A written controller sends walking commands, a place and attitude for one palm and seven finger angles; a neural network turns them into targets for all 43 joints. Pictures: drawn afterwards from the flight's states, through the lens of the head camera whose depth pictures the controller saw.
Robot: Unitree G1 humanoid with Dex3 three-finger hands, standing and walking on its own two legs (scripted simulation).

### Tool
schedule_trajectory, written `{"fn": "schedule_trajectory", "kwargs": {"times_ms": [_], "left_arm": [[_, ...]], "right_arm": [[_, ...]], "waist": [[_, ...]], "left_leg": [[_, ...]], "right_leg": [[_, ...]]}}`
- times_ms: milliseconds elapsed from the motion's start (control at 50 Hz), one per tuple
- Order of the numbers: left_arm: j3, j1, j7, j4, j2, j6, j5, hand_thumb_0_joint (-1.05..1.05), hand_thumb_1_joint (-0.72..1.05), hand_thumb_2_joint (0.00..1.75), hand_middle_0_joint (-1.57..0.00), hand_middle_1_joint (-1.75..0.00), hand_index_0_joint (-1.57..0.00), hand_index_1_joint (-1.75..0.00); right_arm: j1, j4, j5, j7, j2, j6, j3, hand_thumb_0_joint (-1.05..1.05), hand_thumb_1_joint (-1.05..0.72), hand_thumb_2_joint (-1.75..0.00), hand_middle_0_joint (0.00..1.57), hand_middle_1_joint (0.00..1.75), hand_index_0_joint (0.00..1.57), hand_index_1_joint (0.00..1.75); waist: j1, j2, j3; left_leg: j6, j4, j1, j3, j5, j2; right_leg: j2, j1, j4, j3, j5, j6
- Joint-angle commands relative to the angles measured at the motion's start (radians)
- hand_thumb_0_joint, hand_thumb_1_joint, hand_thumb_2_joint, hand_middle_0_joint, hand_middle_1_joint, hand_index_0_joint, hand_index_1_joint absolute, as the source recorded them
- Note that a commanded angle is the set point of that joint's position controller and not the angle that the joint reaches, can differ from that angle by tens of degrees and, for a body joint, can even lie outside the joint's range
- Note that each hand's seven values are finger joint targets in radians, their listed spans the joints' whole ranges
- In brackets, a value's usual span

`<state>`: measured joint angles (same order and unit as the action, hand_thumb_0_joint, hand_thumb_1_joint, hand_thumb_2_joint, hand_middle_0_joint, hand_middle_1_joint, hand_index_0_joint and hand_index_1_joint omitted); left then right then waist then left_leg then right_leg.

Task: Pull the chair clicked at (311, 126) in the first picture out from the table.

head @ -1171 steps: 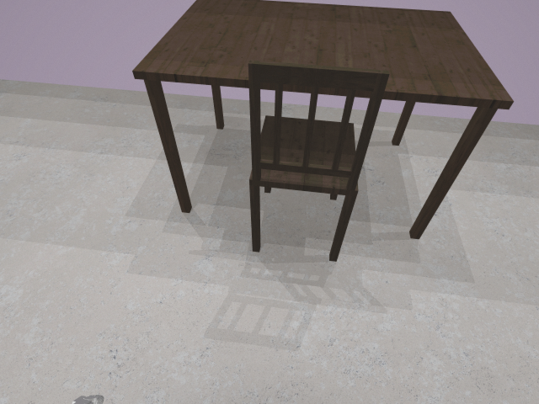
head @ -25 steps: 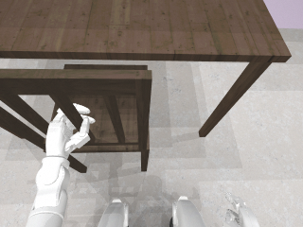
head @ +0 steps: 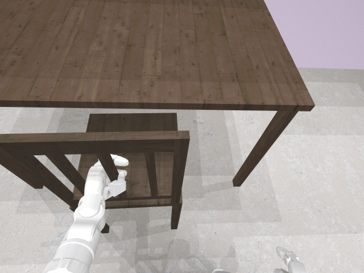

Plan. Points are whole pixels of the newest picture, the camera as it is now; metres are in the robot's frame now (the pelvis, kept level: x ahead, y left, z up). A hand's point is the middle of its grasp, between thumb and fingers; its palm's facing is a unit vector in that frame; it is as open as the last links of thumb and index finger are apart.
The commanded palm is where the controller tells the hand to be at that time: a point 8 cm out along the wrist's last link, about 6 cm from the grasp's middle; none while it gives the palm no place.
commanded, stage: step backward, pulling the chair out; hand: left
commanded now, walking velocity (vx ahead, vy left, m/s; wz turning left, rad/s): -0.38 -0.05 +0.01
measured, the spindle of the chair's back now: (114, 176) +0.35 +0.17 -0.08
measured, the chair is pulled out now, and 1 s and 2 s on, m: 0.05 0.17 0.26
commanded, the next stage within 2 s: none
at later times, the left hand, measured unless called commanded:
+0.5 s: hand (130, 215) +0.25 +0.11 -0.06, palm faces +0.04 -0.99 -0.14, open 5.0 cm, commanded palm +0.23 +0.17 -0.05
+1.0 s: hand (133, 234) +0.21 +0.11 -0.06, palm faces +0.04 -0.99 -0.16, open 5.1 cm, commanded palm +0.19 +0.16 -0.06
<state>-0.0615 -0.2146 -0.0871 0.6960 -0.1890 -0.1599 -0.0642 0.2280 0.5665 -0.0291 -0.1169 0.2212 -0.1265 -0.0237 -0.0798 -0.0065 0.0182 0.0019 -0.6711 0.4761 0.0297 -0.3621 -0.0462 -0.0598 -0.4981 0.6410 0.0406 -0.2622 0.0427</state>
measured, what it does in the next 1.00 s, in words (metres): shifts its weight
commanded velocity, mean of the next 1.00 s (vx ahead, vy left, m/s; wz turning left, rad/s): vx -0.38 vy -0.01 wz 0.08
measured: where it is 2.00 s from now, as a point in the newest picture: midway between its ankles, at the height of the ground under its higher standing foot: outside the picture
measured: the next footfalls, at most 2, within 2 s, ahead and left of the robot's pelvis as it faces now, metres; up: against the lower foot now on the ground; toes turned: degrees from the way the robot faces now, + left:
right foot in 1.70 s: -0.12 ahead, -0.15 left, +0.00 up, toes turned -4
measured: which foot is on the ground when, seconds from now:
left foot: down 0.00-1.00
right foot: down 0.00-1.00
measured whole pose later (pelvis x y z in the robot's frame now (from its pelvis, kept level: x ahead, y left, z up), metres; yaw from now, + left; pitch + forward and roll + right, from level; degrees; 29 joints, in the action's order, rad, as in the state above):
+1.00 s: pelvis -0.09 -0.01 +0.00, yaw +0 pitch +2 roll +0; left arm 0.02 -0.22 -0.15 0.81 -0.09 -0.19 -0.04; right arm 0.22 0.69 -0.02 -0.11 0.25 -0.06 -0.01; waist -0.06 0.03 -0.07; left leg -0.01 -0.63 0.43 0.03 -0.26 -0.01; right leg -0.08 -0.45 0.56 0.05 -0.14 0.03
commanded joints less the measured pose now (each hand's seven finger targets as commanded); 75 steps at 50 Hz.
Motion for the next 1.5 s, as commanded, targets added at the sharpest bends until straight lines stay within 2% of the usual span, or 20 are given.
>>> {"fn": "schedule_trajectory", "kwargs": {"times_ms": [0, 120, 360, 520, 680, 740, 780, 860, 900, 940, 980, 1040, 1100, 1180, 1240, 1320, 1360, 1420, 1440, 1480], "left_arm": [[0.015, -0.073, -0.003, -0.153, -0.104, -0.050, 0.039, 0.00, 0.90, 0.90, -0.50, -1.45, -0.50, -1.45], [0.014, 0.016, -0.008, -0.227, -0.098, -0.061, 0.037, 0.00, 0.90, 0.90, -0.50, -1.45, -0.50, -1.45], [0.027, -0.087, -0.035, -0.182, -0.112, -0.061, 0.038, 0.00, 0.90, 0.90, -0.50, -1.45, -0.50, -1.45], [0.068, -0.133, -0.051, -0.104, -0.082, -0.070, 0.035, 0.00, 0.90, 0.90, -0.50, -1.45, -0.50, -1.45], [0.098, -0.182, -0.058, -0.094, -0.038, -0.078, 0.038, 0.00, 0.90, 0.90, -0.50, -1.45, -0.50, -1.45], [0.104, -0.187, -0.052, -0.098, -0.035, -0.074, 0.038, 0.00, 0.90, 0.90, -0.50, -1.45, -0.50, -1.45], [0.095, -0.185, -0.053, -0.094, -0.052, -0.072, 0.041, 0.00, 0.90, 0.90, -0.50, -1.45, -0.50, -1.45], [0.059, -0.184, -0.072, -0.042, -0.095, -0.072, 0.049, 0.00, 0.90, 0.90, -0.50, -1.45, -0.50, -1.45], [0.065, -0.195, -0.070, -0.025, -0.078, -0.066, 0.055, 0.00, 0.90, 0.90, -0.50, -1.45, -0.50, -1.45], [0.080, -0.209, -0.065, -0.036, -0.063, -0.066, 0.053, 0.00, 0.90, 0.90, -0.50, -1.45, -0.50, -1.45], [0.106, -0.193, -0.060, -0.065, -0.034, -0.077, 0.050, 0.00, 0.90, 0.90, -0.50, -1.45, -0.50, -1.45], [0.131, -0.221, -0.050, -0.130, 0.001, -0.078, 0.037, 0.00, 0.90, 0.90, -0.50, -1.45, -0.50, -1.45], [0.134, -0.196, -0.037, -0.138, 0.010, -0.073, 0.039, 0.00, 0.90, 0.90, -0.50, -1.45, -0.50, -1.45], [0.124, -0.201, -0.024, -0.158, -0.016, -0.075, 0.058, 0.00, 0.90, 0.90, -0.50, -1.45, -0.50, -1.45], [0.080, -0.148, -0.026, -0.173, -0.063, -0.078, 0.045, 0.00, 0.90, 0.90, -0.50, -1.45, -0.50, -1.45], [0.060, -0.109, -0.034, -0.155, -0.096, -0.061, 0.037, 0.00, 0.90, 0.90, -0.50, -1.45, -0.50, -1.45], [0.053, -0.112, -0.036, -0.144, -0.097, -0.041, 0.042, 0.00, 0.90, 0.90, -0.50, -1.45, -0.50, -1.45], [0.086, -0.137, -0.030, -0.161, -0.056, -0.032, 0.040, 0.00, 0.90, 0.90, -0.50, -1.45, -0.50, -1.45], [0.110, -0.151, -0.026, -0.186, -0.036, -0.038, 0.038, 0.00, 0.90, 0.90, -0.50, -1.45, -0.50, -1.45], [0.133, -0.175, -0.023, -0.211, -0.008, -0.042, 0.039, 0.00, 0.90, 0.90, -0.50, -1.45, -0.50, -1.45]], "right_arm": [[-0.012, -0.095, 0.009, -0.004, 0.132, 0.027, 0.059, 0.00, -0.90, -0.90, 0.20, 0.30, 0.20, 0.30], [-0.034, -0.108, 0.017, 0.000, 0.129, 0.031, 0.064, 0.00, -0.90, -0.90, 0.20, 0.30, 0.20, 0.30], [-0.031, -0.062, 0.011, -0.020, 0.129, 0.042, 0.063, 0.00, -0.90, -0.90, 0.20, 0.30, 0.20, 0.30], [-0.040, -0.049, 0.001, -0.019, 0.124, 0.054, 0.054, 0.00, -0.90, -0.90, 0.20, 0.30, 0.20, 0.30], [-0.062, -0.057, 0.005, -0.021, 0.132, 0.073, 0.048, 0.00, -0.90, -0.90, 0.20, 0.30, 0.20, 0.30], [-0.053, -0.052, 0.006, -0.017, 0.127, 0.081, 0.050, 0.00, -0.90, -0.90, 0.20, 0.30, 0.20, 0.30], [-0.054, -0.048, 0.005, -0.017, 0.126, 0.088, 0.052, 0.00, -0.90, -0.90, 0.20, 0.30, 0.20, 0.30], [0.006, 0.002, 0.006, -0.011, 0.128, 0.106, 0.065, 0.00, -0.90, -0.90, 0.20, 0.30, 0.20, 0.30], [-0.013, 0.018, 0.011, -0.004, 0.118, 0.112, 0.051, 0.00, -0.90, -0.90, 0.20, 0.30, 0.20, 0.30], [-0.027, 0.018, 0.012, -0.006, 0.129, 0.114, 0.047, 0.00, -0.90, -0.90, 0.20, 0.30, 0.20, 0.30], [-0.056, -0.013, 0.012, -0.012, 0.150, 0.110, 0.050, 0.00, -0.90, -0.90, 0.20, 0.30, 0.20, 0.30], [-0.094, -0.051, 0.014, -0.011, 0.140, 0.100, 0.045, 0.00, -0.90, -0.90, 0.20, 0.30, 0.20, 0.30], [-0.055, -0.020, 0.025, -0.001, 0.128, 0.107, 0.054, 0.00, -0.90, -0.90, 0.20, 0.30, 0.20, 0.30], [-0.030, 0.002, 0.032, 0.008, 0.135, 0.125, 0.059, 0.00, -0.90, -0.90, 0.20, 0.30, 0.20, 0.30], [-0.036, -0.017, 0.016, 0.003, 0.123, 0.117, 0.070, 0.00, -0.90, -0.90, 0.20, 0.30, 0.20, 0.30], [-0.079, -0.028, 0.012, -0.009, 0.111, 0.100, 0.058, 0.00, -0.90, -0.90, 0.20, 0.30, 0.20, 0.30], [-0.091, -0.025, 0.017, -0.014, 0.116, 0.098, 0.050, 0.00, -0.90, -0.90, 0.20, 0.30, 0.20, 0.30], [-0.085, -0.019, 0.019, -0.024, 0.131, 0.096, 0.043, 0.00, -0.90, -0.90, 0.20, 0.30, 0.20, 0.30], [-0.092, -0.033, 0.019, -0.024, 0.144, 0.090, 0.049, 0.00, -0.90, -0.90, 0.20, 0.30, 0.20, 0.30], [-0.110, -0.050, 0.028, -0.015, 0.134, 0.078, 0.042, 0.00, -0.90, -0.90, 0.20, 0.30, 0.20, 0.30]], "waist": [[0.049, 0.173, 0.288], [0.053, 0.151, 0.310], [0.037, 0.076, 0.306], [0.042, -0.030, 0.214], [0.061, 0.143, 0.189], [0.060, 0.105, 0.199], [0.060, 0.061, 0.152], [0.048, -0.187, 0.199], [0.042, -0.175, 0.215], [0.034, -0.127, 0.209], [0.050, 0.068, 0.176], [0.067, 0.207, 0.143], [0.061, 0.161, 0.206], [0.047, 0.159, 0.253], [0.037, 0.019, 0.335], [0.050, -0.101, 0.254], [0.049, -0.123, 0.228], [0.035, -0.102, 0.208], [0.041, -0.009, 0.203], [0.054, 0.218, 0.207]], "left_leg": [[0.000, 0.134, -0.195, -0.087, 0.630, -0.124], [-0.011, 0.150, -0.226, -0.060, 0.643, -0.128], [-0.016, 0.153, -0.221, -0.024, 0.442, -0.098], [-0.004, 0.161, -0.167, -0.028, 0.070, -0.039], [0.053, 0.317, -0.058, -0.130, 0.105, -0.156], [0.039, 0.250, -0.056, -0.094, 0.117, -0.134], [0.021, 0.215, 0.002, -0.068, -0.070, -0.093], [-0.025, -0.055, -0.177, -0.005, -0.065, 0.032], [-0.022, -0.042, -0.186, -0.028, -0.033, 0.029], [-0.009, 0.115, -0.189, -0.066, 0.067, -0.007], [0.027, 0.263, -0.127, -0.172, 0.084, -0.111], [0.108, 0.405, 0.037, -0.310, -0.059, -0.246], [0.108, 0.233, -0.163, -0.246, 0.388, -0.231], [0.047, 0.169, -0.230, -0.160, 0.564, -0.182], [-0.008, 0.091, -0.236, -0.073, 0.456, -0.105], [-0.040, -0.070, -0.173, -0.058, -0.018, 0.001], [-0.039, -0.071, -0.152, -0.083, -0.016, 0.011], [-0.010, 0.182, -0.212, -0.112, 0.286, -0.055], [0.019, 0.242, -0.223, -0.165, 0.410, -0.118], [0.085, 0.350, -0.192, -0.273, 0.382, -0.222]], "right_leg": [[-0.029, 0.263, -0.022, -0.015, 0.451, -0.050], [-0.045, 0.308, -0.043, -0.020, 0.551, -0.059], [-0.070, 0.279, -0.087, -0.047, 0.490, -0.060], [-0.122, 0.162, -0.264, -0.103, 0.027, -0.074], [-0.007, 0.242, -0.032, -0.027, 0.000, -0.041], [-0.036, 0.251, -0.067, -0.059, 0.049, -0.054], [-0.075, 0.207, -0.132, -0.106, -0.081, -0.075], [-0.239, 0.071, -0.385, -0.242, -0.175, -0.149], [-0.251, 0.124, -0.346, -0.192, -0.009, -0.148], [-0.185, 0.155, -0.265, -0.110, 0.050, -0.108], [-0.059, 0.161, -0.142, -0.040, -0.042, -0.056], [0.022, 0.237, 0.134, -0.028, -0.118, -0.054], [0.011, 0.224, 0.009, -0.042, 0.041, -0.054], [-0.014, 0.287, -0.089, -0.059, 0.279, -0.065], [-0.102, 0.349, -0.144, -0.136, 0.463, -0.098], [-0.260, 0.245, -0.279, -0.241, 0.345, -0.170], [-0.261, 0.248, -0.272, -0.207, 0.369, -0.172], [-0.139, 0.270, -0.172, -0.078, 0.387, -0.089], [-0.058, 0.265, -0.132, -0.045, 0.296, -0.052], [0.026, 0.248, 0.051, -0.016, 0.000, -0.039]]}}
